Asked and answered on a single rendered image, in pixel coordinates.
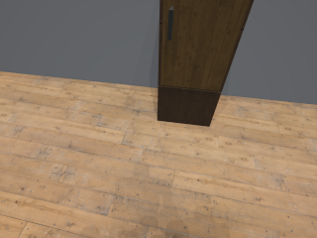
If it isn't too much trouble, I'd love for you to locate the handle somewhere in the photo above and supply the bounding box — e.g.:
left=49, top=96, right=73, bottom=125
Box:
left=167, top=6, right=174, bottom=41

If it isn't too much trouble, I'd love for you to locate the cupboard door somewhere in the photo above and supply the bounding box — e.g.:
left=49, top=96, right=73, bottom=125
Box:
left=160, top=0, right=251, bottom=91

